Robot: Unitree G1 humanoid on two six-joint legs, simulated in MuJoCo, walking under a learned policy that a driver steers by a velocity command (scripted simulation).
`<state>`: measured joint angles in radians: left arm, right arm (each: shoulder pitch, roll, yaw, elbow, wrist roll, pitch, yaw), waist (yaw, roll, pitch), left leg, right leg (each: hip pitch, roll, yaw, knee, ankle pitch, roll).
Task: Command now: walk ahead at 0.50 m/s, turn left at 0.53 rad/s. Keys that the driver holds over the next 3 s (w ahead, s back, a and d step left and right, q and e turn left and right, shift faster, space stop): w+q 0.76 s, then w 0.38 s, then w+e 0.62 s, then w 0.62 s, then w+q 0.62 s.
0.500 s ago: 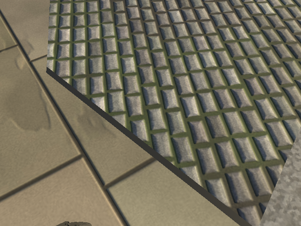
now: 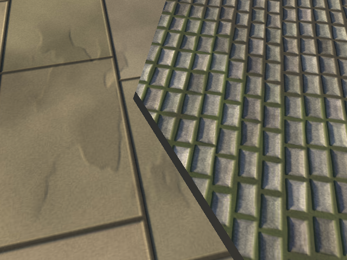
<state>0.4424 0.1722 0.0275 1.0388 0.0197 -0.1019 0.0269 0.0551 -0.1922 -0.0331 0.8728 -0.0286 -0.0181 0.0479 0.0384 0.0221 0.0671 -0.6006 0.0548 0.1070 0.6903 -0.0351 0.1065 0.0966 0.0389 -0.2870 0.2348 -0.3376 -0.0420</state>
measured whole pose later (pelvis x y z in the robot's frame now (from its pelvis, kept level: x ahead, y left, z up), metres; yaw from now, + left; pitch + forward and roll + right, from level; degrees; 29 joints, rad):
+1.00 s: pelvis +0.53 +0.10 +0.01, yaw +32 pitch +1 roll -1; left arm 0.42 0.24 0.04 0.90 0.02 -0.09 -0.02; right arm 0.12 -0.27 -0.04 0.76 -0.04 -0.02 0.06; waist 0.05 0.04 0.03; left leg -0.63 0.04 -0.04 0.82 -0.11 0.04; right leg -0.05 0.02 -0.14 0.25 -0.22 -0.03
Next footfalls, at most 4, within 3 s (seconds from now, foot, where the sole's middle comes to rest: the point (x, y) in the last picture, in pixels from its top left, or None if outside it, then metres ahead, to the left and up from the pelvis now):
0.10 left None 0.20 0.07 -0.77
0.64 right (186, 232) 0.56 0.01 -0.77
1.14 left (108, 208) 0.65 0.32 -0.77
1.70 right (125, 143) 0.98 0.30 -0.77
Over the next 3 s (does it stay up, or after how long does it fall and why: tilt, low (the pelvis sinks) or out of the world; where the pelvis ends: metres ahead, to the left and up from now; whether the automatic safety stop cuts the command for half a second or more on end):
stays up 1.49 0.47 0.01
